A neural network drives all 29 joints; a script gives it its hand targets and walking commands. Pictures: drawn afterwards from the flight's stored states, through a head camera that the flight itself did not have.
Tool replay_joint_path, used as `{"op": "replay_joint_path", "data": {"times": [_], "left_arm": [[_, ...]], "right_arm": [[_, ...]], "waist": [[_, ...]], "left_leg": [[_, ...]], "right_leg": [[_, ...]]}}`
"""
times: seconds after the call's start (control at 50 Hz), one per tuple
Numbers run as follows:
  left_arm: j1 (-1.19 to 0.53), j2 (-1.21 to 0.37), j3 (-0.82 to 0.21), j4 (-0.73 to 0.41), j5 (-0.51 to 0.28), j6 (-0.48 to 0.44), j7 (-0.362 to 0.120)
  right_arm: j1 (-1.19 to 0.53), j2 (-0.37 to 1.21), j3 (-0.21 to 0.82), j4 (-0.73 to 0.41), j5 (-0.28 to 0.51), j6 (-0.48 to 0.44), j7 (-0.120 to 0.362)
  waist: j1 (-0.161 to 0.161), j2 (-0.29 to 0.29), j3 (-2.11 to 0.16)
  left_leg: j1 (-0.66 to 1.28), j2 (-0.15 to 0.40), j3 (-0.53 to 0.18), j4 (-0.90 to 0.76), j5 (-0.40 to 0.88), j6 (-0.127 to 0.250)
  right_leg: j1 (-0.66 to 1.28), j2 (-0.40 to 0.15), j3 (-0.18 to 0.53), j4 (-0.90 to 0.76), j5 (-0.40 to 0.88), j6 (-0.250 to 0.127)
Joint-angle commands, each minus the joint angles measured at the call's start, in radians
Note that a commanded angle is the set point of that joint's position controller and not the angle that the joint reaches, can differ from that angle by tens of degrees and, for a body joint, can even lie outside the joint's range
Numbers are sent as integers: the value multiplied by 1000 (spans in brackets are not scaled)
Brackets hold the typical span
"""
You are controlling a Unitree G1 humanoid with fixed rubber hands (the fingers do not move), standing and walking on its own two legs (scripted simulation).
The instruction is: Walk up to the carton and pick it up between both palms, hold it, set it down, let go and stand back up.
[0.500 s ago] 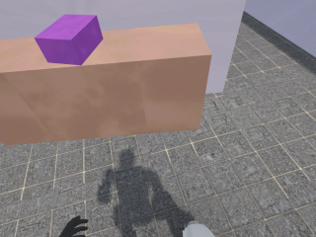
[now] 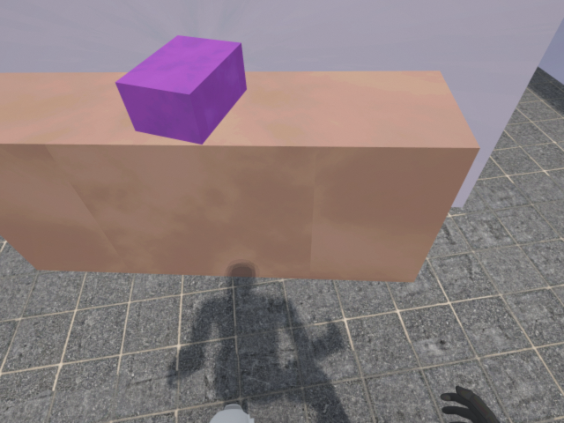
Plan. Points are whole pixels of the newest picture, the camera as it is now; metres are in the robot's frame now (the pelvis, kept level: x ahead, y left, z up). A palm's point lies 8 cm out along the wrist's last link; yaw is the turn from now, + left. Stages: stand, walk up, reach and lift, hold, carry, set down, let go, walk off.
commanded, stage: walk up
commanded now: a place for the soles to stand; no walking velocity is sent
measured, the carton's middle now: (189, 86) +0.96 +0.33 -0.01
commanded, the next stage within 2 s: none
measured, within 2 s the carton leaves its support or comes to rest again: neither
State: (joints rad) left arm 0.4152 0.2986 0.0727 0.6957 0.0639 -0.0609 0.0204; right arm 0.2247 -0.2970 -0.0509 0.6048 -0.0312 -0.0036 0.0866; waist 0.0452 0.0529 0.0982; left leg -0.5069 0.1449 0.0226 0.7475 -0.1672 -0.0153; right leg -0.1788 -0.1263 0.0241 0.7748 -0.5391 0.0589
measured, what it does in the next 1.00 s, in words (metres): walks ahead: right foot, then left foot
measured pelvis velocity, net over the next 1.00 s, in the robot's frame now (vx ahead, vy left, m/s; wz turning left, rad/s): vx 0.31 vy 0.21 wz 0.03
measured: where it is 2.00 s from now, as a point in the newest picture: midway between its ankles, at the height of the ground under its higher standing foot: (206, 345)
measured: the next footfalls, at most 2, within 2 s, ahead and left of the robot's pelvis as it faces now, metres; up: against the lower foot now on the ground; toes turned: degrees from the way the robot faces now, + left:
right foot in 0.40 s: +0.27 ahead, -0.05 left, +0.00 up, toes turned -8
left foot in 0.88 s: +0.40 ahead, +0.35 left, +0.00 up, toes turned +7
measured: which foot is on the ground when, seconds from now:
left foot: down 0.00-0.42, up 0.44-0.86, down 0.88-1.00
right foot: down 0.00-0.02, up 0.04-0.38, down 0.40-0.90, up 0.92-1.00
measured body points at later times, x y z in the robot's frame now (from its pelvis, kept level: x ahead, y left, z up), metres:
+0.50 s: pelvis +0.16 +0.06 +0.00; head +0.15 +0.02 +0.44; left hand +0.30 +0.31 -0.07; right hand +0.17 -0.21 -0.15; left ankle +0.13 +0.16 -0.66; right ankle +0.23 -0.05 -0.70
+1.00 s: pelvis +0.31 +0.21 -0.01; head +0.32 +0.23 +0.44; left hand +0.39 +0.49 -0.13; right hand +0.39 -0.06 -0.11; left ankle +0.36 +0.34 -0.70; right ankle +0.26 +0.02 -0.63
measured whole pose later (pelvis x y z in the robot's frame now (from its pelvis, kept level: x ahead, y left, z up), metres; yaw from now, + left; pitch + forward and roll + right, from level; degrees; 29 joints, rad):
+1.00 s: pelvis +0.31 +0.21 -0.01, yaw +2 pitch -4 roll -1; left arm 0.34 0.32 0.05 0.69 0.04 0.00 0.03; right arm 0.33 -0.26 -0.05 0.67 -0.02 0.00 0.05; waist -0.03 -0.05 0.10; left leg -0.44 0.09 0.06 0.93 -0.42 -0.01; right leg -0.40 -0.11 0.05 1.26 -0.58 -0.03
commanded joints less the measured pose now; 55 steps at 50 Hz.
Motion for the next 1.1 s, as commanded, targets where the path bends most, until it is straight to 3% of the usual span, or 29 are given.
{"op": "replay_joint_path", "data": {"times": [0.0,0.02,0.04,0.1,0.16,0.24,0.28,0.32,0.34,0.36,0.38,0.4,0.42,0.46,0.5,0.54,0.6,0.68,0.74,0.78,0.8,0.82,0.84,0.86,0.88,0.9,0.92,0.98,1.08], "left_arm": [[93,48,-3,-178,-36,18,-5],[43,100,6,-178,-31,32,3],[-25,131,12,-177,-26,36,5],[-53,91,9,-156,-32,26,2],[-70,71,8,-153,-47,21,1],[-114,49,3,-158,-56,10,-13],[-82,41,9,-152,-51,0,-13],[36,62,31,-110,-39,-1,-4],[94,84,43,-94,-32,3,4],[152,126,59,-88,-20,8,14],[177,194,62,-109,5,7,32],[110,233,74,-122,1,19,53],[44,234,79,-127,-8,25,67],[9,189,45,-127,-16,9,63],[-45,163,28,-127,-13,-10,55],[-96,161,26,-113,-12,-18,45],[-134,179,33,-93,-7,-29,44],[-110,198,40,-74,2,-35,41],[-83,218,51,-67,3,-25,30],[-119,226,51,-79,9,-13,23],[-119,200,37,-83,9,-2,21],[-62,143,19,-77,9,9,17],[9,67,-10,-78,5,16,9],[-3,-2,-39,-138,-10,19,3],[-26,60,-15,-173,-35,34,10],[-91,115,-5,-179,-29,45,16],[-128,126,-5,-178,-29,43,20],[-64,92,-8,-133,-39,22,16],[-135,67,-7,-158,-55,16,0]], "right_arm": [[262,-334,-99,-16,-5,-26,-48],[198,-334,-95,-23,12,-17,-58],[178,-307,-87,-26,23,-14,-65],[158,-215,-55,-6,2,-23,-77],[113,-160,-27,13,3,-21,-66],[126,-166,-21,19,-12,-22,-70],[101,-176,-20,21,-12,-14,-65],[93,-161,-8,18,-9,-4,-54],[107,-135,2,20,-12,5,-47],[129,-107,11,10,-18,11,-40],[156,-67,23,-15,-18,19,-32],[184,-144,1,-17,-23,50,-33],[180,-189,-20,-9,-31,79,-32],[99,-183,-29,-12,-45,87,-32],[112,-146,-26,2,-38,74,-29],[127,-122,-27,13,-22,70,-17],[104,-109,-32,0,-5,69,0],[69,-93,-33,-28,8,54,13],[60,-74,-34,-41,8,33,14],[137,-75,-45,-26,13,15,6],[217,-101,-59,-1,12,4,-3],[309,-140,-77,35,3,-9,-16],[382,-191,-93,67,-4,-19,-30],[379,-273,-98,47,-10,-26,-44],[298,-331,-104,13,6,-15,-50],[235,-336,-100,-5,22,-9,-59],[211,-324,-87,-14,26,-11,-66],[174,-230,-54,-9,-5,-17,-81],[157,-161,-26,3,-3,-17,-75]], "waist": [[-143,351,-247],[-137,281,-191],[-142,240,-117],[-101,170,4],[-72,148,37],[-89,135,10],[-54,109,-31],[2,0,-117],[25,-79,-141],[53,-177,-159],[63,-315,-150],[27,-235,-93],[-4,-202,-43],[-6,-160,84],[-29,-186,142],[-52,-223,154],[-64,-277,150],[-53,-304,107],[-38,-281,20],[-76,-278,-41],[-114,-186,-77],[-143,-22,-134],[-167,154,-182],[-172,355,-148],[-165,324,-138],[-160,253,-79],[-154,249,-35],[-98,219,-4],[-100,161,53]], "left_leg": [[576,260,-682,-464,-479,273],[510,307,-807,-576,-711,324],[468,288,-776,-594,-685,316],[280,201,-397,-430,-148,253],[157,188,-284,-408,-113,268],[178,173,-197,-396,-105,281],[108,137,-134,-326,-126,249],[-25,81,-55,-201,-308,195],[-118,39,-6,-102,-439,157],[-217,-21,61,70,-520,100],[-285,-111,86,372,-500,35],[-299,-107,-6,516,-464,10],[-292,-83,-30,580,-444,7],[-290,-52,-56,589,-364,-6],[-246,-33,-83,549,-283,-17],[-185,-41,-95,539,-227,-26],[-153,-31,-112,511,-177,-31],[-142,-6,-91,313,-146,-20],[5,-16,-7,113,-138,-4],[223,-42,69,-3,-121,10],[360,-69,99,-80,-74,13],[480,-121,100,-108,-103,20],[549,-118,36,-122,-148,43],[531,90,-403,-262,-266,136],[447,217,-733,-485,-496,254],[391,266,-835,-567,-624,308],[397,262,-777,-561,-518,308],[306,176,-421,-383,-24,257],[211,183,-300,-377,34,291]], "right_leg": [[-544,183,-3,584,-123,-75],[-564,116,32,648,-98,-78],[-600,93,39,670,-47,-80],[-517,57,39,632,40,-80],[-418,53,27,438,22,-82],[-343,51,-29,141,100,-86],[-159,71,-63,-32,235,-102],[122,135,-123,-119,374,-104],[232,129,-83,-112,323,-111],[314,50,61,-151,160,-146],[277,-191,513,-382,-224,-225],[159,-344,787,-560,-506,-312],[68,-374,817,-602,-619,-344],[-51,-315,675,-609,-481,-307],[-135,-268,496,-570,-248,-289],[-223,-215,360,-566,-182,-285],[-268,-219,279,-574,-191,-307],[-210,-196,147,-507,-143,-281],[-178,-170,52,-414,-55,-257],[-242,-162,5,-315,-37,-238],[-284,-137,-34,-189,2,-215],[-303,-76,-92,42,99,-178],[-343,15,-154,321,159,-141],[-552,113,-113,514,-73,-93],[-591,113,-17,559,-133,-83],[-602,67,17,628,-103,-84],[-643,55,33,654,-51,-84],[-531,31,31,592,49,-80],[-450,46,-3,305,72,-70]]}}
